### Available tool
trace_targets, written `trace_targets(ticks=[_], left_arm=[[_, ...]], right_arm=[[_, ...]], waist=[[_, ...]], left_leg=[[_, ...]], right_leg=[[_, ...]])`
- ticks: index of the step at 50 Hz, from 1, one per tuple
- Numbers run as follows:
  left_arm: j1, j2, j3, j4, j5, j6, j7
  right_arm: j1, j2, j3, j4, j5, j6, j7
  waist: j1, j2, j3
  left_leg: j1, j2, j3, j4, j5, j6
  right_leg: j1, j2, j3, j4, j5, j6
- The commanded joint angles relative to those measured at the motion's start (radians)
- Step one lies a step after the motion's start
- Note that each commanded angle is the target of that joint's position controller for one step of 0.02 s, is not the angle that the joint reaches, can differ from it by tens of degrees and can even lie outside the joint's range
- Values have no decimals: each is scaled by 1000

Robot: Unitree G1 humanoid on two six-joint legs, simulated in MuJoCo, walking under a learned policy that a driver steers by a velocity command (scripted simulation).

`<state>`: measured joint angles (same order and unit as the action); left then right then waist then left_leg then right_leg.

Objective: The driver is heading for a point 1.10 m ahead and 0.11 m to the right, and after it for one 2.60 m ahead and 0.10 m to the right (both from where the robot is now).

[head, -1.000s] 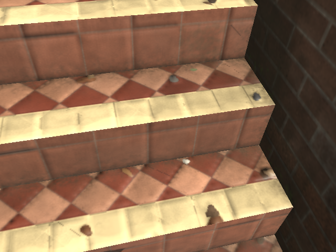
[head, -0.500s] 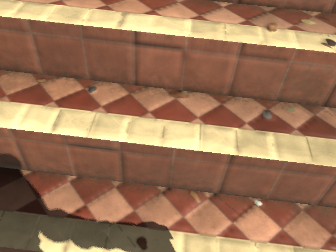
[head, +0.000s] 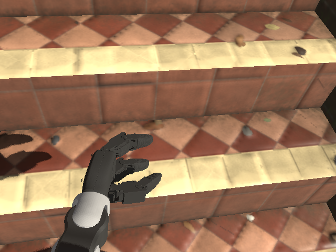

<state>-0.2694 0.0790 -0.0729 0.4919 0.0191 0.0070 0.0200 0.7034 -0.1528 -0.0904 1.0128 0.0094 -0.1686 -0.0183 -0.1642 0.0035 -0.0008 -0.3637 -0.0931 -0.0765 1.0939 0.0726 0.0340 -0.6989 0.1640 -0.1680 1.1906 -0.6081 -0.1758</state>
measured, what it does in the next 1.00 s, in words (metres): climbs: left foot 0.19 m higher, then right foot 0.20 m higher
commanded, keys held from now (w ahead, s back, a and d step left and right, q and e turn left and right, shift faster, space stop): w+e+shift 0.30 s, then w+shift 0.44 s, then w+q+shift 0.26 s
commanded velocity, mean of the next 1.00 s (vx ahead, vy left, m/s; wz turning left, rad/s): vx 0.99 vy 0.00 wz -0.33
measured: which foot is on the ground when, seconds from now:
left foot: up 0.00-0.26, down 0.28-0.74, up 0.76-1.00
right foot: down 0.00-0.28, up 0.30-0.72, down 0.74-1.00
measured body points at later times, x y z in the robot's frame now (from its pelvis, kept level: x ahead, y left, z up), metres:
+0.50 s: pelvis +0.27 +0.06 +0.27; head +0.27 +0.08 +0.72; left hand +0.55 +0.19 +0.22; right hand +0.25 -0.18 +0.14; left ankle +0.27 +0.18 -0.43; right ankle +0.26 -0.09 -0.17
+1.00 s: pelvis +0.60 -0.08 +0.49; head +0.60 -0.06 +0.94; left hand +0.62 +0.17 +0.33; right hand +0.83 -0.31 +0.48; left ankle +0.66 +0.03 +0.15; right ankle +0.53 -0.15 -0.24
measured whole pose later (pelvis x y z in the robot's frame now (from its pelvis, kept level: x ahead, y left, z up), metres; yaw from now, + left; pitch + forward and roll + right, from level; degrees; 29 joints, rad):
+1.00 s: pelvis +0.60 -0.08 +0.49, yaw -14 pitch +2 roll -2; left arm 0.47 0.22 0.06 1.07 0.05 -0.11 -0.01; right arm -0.06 -0.07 0.00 0.55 0.01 -0.10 -0.01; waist -0.01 0.00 -0.07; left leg -1.31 -0.09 -0.09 2.44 -0.34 0.20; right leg -0.20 0.03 -0.18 0.53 -0.37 -0.05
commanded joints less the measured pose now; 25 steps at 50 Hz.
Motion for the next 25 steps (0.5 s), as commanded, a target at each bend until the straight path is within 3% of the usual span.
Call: trace_targets(ticks=[1, 2, 3, 4, 5, 6, 7, 8, 9, 10, 11, 12, 13, 14, 15, 16, 17, 18, 19, 20, 21, 22, 23, 24, 25], left_arm=[[302, 343, 192, 145, 5, -14, 18], [354, 280, 178, 231, -3, -45, 14], [395, 197, 151, 299, -1, -69, 10], [325, 155, 133, 311, -8, -78, 3], [287, 144, 126, 332, -8, -91, -14], [312, 145, 121, 358, -2, -110, -24], [360, 164, 123, 390, -10, -120, -28], [371, 182, 127, 411, -29, -127, -34], [403, 225, 138, 414, -23, -125, -19], [349, 271, 154, 358, -48, -116, -1], [449, 311, 168, 339, -75, -136, 8], [444, 351, 185, 317, -62, -166, -4], [374, 425, 216, 290, -42, -175, -19], [354, 360, 212, 266, -12, -193, -40], [266, 206, 193, 187, 0, -189, -71], [224, 188, 189, 113, 52, -181, -66], [220, 122, 169, 68, 71, -164, -58], [242, 80, 142, 51, 58, -143, -51], [317, 39, 122, 44, 45, -117, -44], [396, 13, 104, 58, 35, -89, -48], [441, 6, 99, 67, 17, -66, -45], [462, 3, 90, 77, 14, -48, -37], [444, 34, 95, 72, 5, -36, -34], [375, 77, 104, 59, -2, -27, -35], [314, 90, 109, 37, -2, -24, -36]], right_arm=[[-634, -7, 28, -474, -64, -28, 29], [-621, 107, 84, -517, -88, 1, 13], [-501, 131, 113, -517, -103, 30, 4], [-436, 123, 130, -502, -84, 61, -3], [-521, 122, 142, -540, -54, 83, -26], [-620, 109, 152, -588, -38, 101, -37], [-708, 94, 152, -629, -17, 112, -52], [-752, 92, 167, -676, -33, 117, -56], [-762, 84, 170, -693, -40, 117, -54], [-674, 67, 180, -670, -51, 108, -35], [-624, -6, 137, -612, -25, 90, -29], [-386, -64, 92, -532, -32, 80, -40], [-219, -142, 51, -493, -27, 86, -31], [-179, -219, 17, -460, -45, 88, -24], [-196, -310, -3, -429, -53, 86, -38], [-379, -240, -1, -465, -65, 102, -40], [-538, -155, 26, -428, -47, 105, -36], [-560, -71, 51, -344, -36, 101, -32], [-524, -9, 65, -260, -43, 95, -27], [-514, 28, 79, -206, -56, 72, -20], [-511, 44, 83, -169, -47, 52, -12], [-494, 22, 72, -147, -39, 26, 5], [-534, 13, 69, -139, -31, 7, 14], [-541, -29, 61, -141, -40, -10, 16], [-519, -59, 52, -135, -34, -22, 16]], waist=[[290, -23, -183], [194, 77, 16], [86, 107, 110], [-9, 90, 205], [-27, 37, 262], [-23, 29, 285], [3, -36, 290], [-16, -13, 295], [-6, -13, 216], [-35, 3, 17], [3, 83, -114], [-88, 51, -286], [-202, 11, -426], [-203, 103, -495], [-147, 439, -445], [-67, 275, -382], [45, 218, -206], [109, 88, -37], [174, 6, 1], [229, 16, 22], [261, 20, 55], [277, 18, 71], [301, 10, 88], [283, -16, 115], [275, -19, 135]], left_leg=[[-966, -41, -87, 1506, -295, 11], [-1061, 14, -97, 1581, -310, 58], [-1049, 72, -96, 1489, -330, 81], [-936, 96, -70, 1310, -357, 71], [-885, 80, -3, 1276, -468, 56], [-820, 92, 58, 1199, -462, 40], [-848, 111, 79, 1235, -521, 25], [-729, 173, 53, 966, -546, 32], [-607, 185, 80, 828, -504, 30], [-65, 201, 113, 518, -442, 76], [223, 124, 200, 375, -591, 72], [437, 85, 145, 381, -662, 85], [436, 61, 132, 96, -716, 64], [417, 120, -13, -113, -910, 70], [412, 405, -639, -530, -1019, 170], [304, 475, -874, -675, -1112, 167], [133, 467, -731, -616, -1137, 153], [-3, 456, -524, -571, -947, 131], [-65, 422, -359, -550, -815, 88], [-93, 385, -239, -593, -695, 69], [-107, 381, -149, -633, -607, 52], [-73, 356, -49, -673, -492, 32], [-139, 343, 15, -719, -450, 23], [-181, 339, 68, -784, -409, 45], [-162, 350, 100, -838, -372, 52]], right_leg=[[644, -424, 1006, -794, 36, -305], [480, -393, 886, -849, 63, -217], [355, -329, 732, -863, 123, -131], [121, -259, 546, -895, 185, -56], [-58, -225, 437, -947, 246, -65], [-187, -186, 375, -998, 291, -74], [-209, -205, 409, -1040, 315, -115], [-308, -186, 397, -1071, 201, -97], [-284, -175, 407, -1107, 250, -126], [-393, -197, 375, -1256, 445, -153], [-301, -214, 393, -1178, 1028, -168], [-163, -229, 428, -889, 1730, -147], [70, -225, 417, -594, 1937, -113], [180, -169, 412, -250, 1856, -78], [-126, 16, 363, 225, 795, -3], [-287, -26, 433, 662, 701, 20], [-378, -58, 387, 801, 744, 23], [-459, -76, 351, 934, 740, 20], [-463, -86, 374, 972, 704, 8], [-481, -59, 378, 1042, 634, 12], [-510, -67, 394, 1042, 591, 25], [-533, -83, 387, 1012, 583, 31], [-474, -89, 389, 897, 587, 38], [-447, -71, 346, 829, 596, 52], [-450, -83, 347, 735, 587, 61]])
